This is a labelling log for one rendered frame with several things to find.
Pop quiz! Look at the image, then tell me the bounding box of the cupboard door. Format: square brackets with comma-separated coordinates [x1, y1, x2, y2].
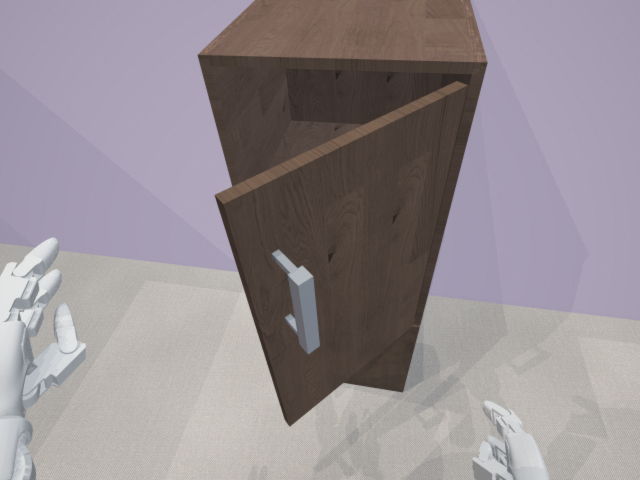
[215, 81, 468, 427]

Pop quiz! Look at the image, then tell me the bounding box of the handle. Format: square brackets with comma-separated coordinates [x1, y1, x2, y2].
[272, 249, 320, 354]

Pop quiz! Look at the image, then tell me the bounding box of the robot left forearm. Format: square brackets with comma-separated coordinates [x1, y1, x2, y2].
[0, 416, 36, 480]

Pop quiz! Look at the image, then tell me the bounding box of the right robot hand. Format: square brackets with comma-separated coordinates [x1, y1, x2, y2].
[472, 400, 550, 480]

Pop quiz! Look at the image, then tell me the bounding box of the left robot hand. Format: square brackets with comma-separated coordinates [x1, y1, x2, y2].
[0, 237, 86, 418]

